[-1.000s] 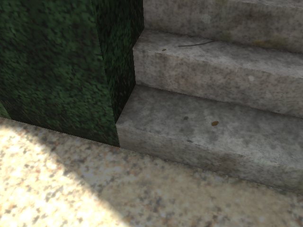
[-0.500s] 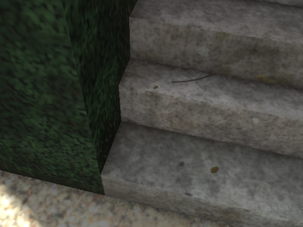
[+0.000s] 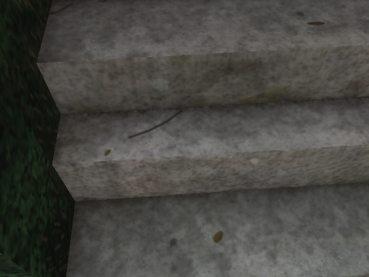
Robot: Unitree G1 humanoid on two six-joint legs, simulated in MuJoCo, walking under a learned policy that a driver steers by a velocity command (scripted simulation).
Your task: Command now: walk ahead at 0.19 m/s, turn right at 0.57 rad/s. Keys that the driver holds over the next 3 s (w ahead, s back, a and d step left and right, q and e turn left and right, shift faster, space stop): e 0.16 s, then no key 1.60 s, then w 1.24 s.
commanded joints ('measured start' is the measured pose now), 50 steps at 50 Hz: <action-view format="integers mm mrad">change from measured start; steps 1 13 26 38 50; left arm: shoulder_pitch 22 74 71 11 34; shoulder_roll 129 112 72 85 68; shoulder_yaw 28 13 4 -44 -72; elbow -55 -50 -18 64 153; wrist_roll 8 19 11 0 -11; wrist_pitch -3 55 72 34 9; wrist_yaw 1 40 0 33 28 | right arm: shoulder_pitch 153 -21 42 100 125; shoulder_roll -50 -98 -151 -86 -86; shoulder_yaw -9 -15 -12 -5 -5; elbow -20 -111 -56 8 111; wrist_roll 4 40 16 42 33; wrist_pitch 39 67 7 18 26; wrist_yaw -12 -21 -9 27 30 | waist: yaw -33 51 26 -39 -23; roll -44 -87 126 -69 -12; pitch -228 -181 -71 -93 -3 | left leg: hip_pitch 12 68 396 334 384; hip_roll -17 -21 170 37 44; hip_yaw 5 -30 -115 -90 -95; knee -113 -336 -834 -866 -867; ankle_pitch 17 -43 874 167 233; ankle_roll -19 -5 242 58 33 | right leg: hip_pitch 192 245 -6 295 151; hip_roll -268 -291 -7 -261 -211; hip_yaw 226 424 106 191 194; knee -31 -53 540 -140 -227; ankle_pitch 847 439 -348 120 -154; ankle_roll -114 -75 179 44 60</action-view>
